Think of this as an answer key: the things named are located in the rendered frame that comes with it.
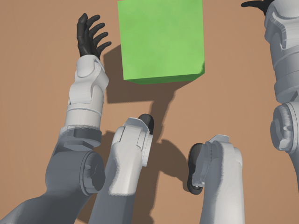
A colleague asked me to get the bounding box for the robot right hand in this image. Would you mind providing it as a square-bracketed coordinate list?
[241, 0, 274, 16]

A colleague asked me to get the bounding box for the left robot forearm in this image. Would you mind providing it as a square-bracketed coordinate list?
[45, 55, 109, 175]

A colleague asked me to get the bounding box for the right robot forearm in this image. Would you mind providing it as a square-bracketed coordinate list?
[264, 0, 299, 104]

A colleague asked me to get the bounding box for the left robot thigh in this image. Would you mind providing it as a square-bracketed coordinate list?
[88, 124, 153, 224]

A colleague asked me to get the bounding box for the robot right upper arm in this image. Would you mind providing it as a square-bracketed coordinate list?
[270, 101, 299, 191]

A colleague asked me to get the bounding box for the robot right foot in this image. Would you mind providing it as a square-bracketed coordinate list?
[187, 143, 203, 195]

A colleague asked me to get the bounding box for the robot left hand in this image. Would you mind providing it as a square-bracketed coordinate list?
[77, 13, 112, 60]

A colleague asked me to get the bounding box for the carton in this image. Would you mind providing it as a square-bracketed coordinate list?
[117, 0, 205, 84]

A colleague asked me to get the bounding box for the robot left upper arm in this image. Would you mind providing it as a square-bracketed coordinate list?
[0, 150, 106, 224]

